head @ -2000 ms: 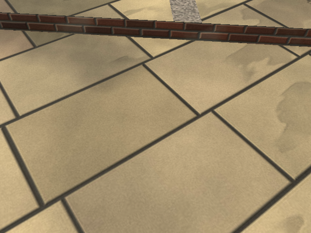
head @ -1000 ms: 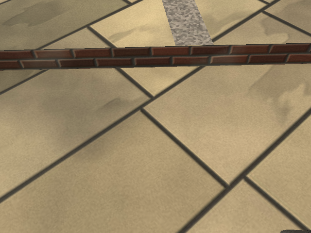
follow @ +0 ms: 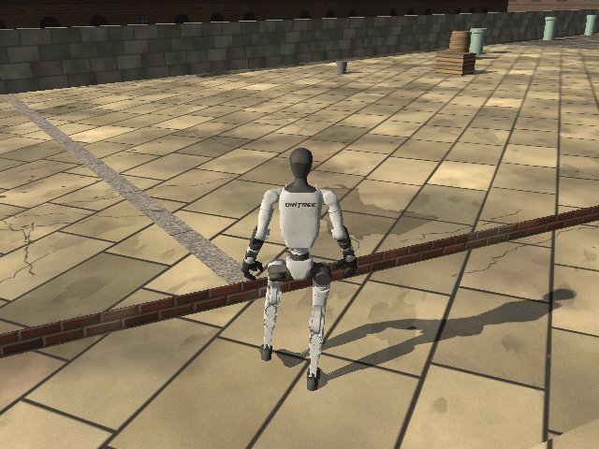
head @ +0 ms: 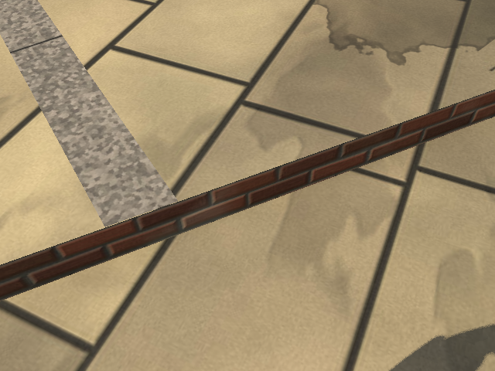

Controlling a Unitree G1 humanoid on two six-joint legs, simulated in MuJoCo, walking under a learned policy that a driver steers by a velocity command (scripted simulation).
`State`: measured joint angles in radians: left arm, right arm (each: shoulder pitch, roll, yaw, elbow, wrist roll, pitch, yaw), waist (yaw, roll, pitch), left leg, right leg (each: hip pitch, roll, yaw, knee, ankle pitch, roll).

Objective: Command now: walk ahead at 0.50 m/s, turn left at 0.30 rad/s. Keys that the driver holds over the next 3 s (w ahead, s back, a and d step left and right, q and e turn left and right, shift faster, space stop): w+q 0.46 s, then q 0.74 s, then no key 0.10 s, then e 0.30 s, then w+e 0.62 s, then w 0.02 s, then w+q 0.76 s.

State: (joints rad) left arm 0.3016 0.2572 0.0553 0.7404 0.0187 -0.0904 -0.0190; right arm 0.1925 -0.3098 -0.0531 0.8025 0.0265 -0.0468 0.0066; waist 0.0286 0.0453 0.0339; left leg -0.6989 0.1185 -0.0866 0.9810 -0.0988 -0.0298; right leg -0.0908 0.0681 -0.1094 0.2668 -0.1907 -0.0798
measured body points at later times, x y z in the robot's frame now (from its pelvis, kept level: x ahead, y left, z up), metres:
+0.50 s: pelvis +0.28 +0.08 +0.00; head +0.32 +0.10 +0.45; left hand +0.39 +0.38 -0.09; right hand +0.44 -0.17 -0.11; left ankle +0.27 +0.15 -0.75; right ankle +0.40 -0.09 -0.67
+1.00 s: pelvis +0.46 +0.08 -0.01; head +0.50 +0.10 +0.44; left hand +0.43 +0.39 -0.11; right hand +0.74 -0.07 -0.11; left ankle +0.40 +0.21 -0.69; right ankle +0.58 +0.03 -0.75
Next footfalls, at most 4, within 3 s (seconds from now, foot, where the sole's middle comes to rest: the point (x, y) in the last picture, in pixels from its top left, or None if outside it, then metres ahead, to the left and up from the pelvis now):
0.26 left None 0.31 0.15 -0.78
0.70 right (255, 324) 0.61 0.05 -0.78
1.16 left None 0.42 0.23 -0.78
1.52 right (252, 336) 0.58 0.06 -0.78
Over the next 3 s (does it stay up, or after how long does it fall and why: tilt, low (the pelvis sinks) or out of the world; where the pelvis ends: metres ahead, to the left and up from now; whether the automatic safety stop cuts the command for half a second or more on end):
stays up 1.06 0.35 0.16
